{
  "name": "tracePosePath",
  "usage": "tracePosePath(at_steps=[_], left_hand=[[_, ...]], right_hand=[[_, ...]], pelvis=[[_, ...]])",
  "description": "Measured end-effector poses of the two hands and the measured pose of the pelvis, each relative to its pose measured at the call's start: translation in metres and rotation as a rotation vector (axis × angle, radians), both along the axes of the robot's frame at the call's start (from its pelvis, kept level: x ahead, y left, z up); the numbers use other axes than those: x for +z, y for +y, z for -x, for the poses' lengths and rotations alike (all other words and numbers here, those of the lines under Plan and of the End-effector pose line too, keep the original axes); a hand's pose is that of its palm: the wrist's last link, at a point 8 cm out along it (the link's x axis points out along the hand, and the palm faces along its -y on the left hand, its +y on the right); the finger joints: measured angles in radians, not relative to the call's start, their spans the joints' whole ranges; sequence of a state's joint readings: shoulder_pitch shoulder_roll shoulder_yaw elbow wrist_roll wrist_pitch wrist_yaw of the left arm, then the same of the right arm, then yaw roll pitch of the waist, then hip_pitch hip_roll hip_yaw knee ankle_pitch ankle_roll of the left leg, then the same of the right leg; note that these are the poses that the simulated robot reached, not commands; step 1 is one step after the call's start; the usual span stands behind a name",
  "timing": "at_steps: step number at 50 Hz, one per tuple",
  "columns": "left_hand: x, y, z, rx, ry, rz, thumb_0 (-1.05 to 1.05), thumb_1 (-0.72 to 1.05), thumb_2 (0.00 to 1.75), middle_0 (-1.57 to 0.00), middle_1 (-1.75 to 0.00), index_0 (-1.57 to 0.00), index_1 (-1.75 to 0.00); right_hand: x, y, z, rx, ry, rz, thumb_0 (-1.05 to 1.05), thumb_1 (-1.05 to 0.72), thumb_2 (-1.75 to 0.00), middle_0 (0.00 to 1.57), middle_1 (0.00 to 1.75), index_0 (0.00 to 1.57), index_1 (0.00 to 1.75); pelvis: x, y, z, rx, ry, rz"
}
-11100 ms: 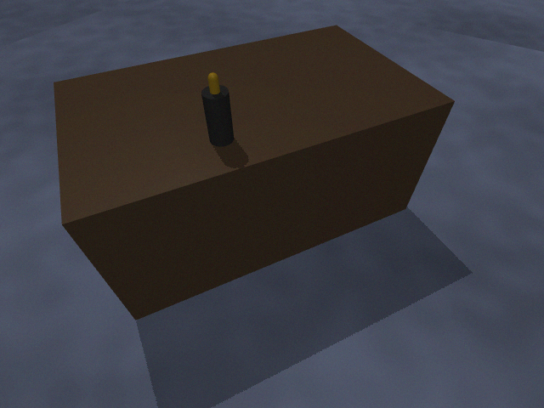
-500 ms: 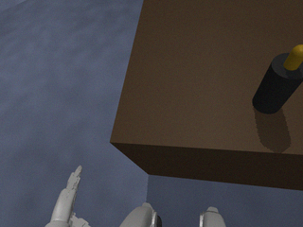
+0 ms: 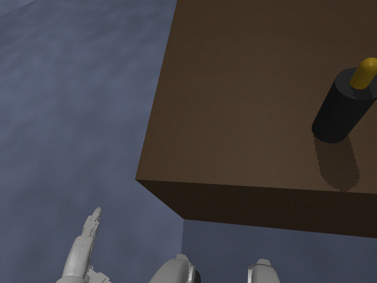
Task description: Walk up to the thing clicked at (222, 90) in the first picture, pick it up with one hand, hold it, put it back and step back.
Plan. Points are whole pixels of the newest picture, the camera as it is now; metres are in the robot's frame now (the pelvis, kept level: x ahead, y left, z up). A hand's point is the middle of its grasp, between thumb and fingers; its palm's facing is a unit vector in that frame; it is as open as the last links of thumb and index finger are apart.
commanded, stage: go down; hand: right
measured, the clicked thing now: (346, 101) +0.50 -0.25 +0.01
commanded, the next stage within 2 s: none
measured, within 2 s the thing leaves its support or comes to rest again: neither
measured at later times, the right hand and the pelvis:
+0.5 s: hand out of the picture +0.42 -0.44 +0.10, palm faces +0.36 +0.93 +0.02, open 17.7 cm; pelvis -0.01 +0.00 +0.00, yaw +0 degrees
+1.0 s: hand out of the picture +0.42 -0.44 +0.11, palm faces +0.35 +0.94 +0.01, open 17.7 cm; pelvis -0.01 +0.00 +0.00, yaw +0 degrees
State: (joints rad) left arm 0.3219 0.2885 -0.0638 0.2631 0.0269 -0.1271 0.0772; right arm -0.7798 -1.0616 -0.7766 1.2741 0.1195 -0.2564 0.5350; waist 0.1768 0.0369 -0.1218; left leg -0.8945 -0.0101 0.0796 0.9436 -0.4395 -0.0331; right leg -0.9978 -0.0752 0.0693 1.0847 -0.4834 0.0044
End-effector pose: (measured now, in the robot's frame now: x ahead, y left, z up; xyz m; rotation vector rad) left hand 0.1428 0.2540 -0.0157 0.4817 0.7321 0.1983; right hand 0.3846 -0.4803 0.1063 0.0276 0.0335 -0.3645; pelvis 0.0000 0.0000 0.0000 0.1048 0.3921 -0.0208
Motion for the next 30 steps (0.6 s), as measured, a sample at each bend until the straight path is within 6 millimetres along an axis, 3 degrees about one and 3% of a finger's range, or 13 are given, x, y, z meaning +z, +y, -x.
tracePosePath(at_steps=[12,30], left_hand=[[0.002,0.003,0.002,0.005,-0.015,-0.002,-0.01,-0.53,0.04,-0.06,-0.05,-0.06,-0.05],[-0.002,0.0,0.009,0.001,0.008,-0.01,-0.01,-0.52,0.04,-0.06,-0.05,-0.06,-0.05]], right_hand=[[0.004,0.004,0.0,0.007,0.001,0.004,-0.02,0.6,-0.08,0.03,0.07,0.04,0.07],[-0.006,-0.004,0.001,-0.004,-0.002,0.003,-0.02,0.61,-0.08,0.03,0.07,0.04,0.07]], pelvis=[[0.0,0.001,0.003,0.0,-0.006,0.001],[-0.006,-0.001,0.008,0.004,0.008,-0.005]])
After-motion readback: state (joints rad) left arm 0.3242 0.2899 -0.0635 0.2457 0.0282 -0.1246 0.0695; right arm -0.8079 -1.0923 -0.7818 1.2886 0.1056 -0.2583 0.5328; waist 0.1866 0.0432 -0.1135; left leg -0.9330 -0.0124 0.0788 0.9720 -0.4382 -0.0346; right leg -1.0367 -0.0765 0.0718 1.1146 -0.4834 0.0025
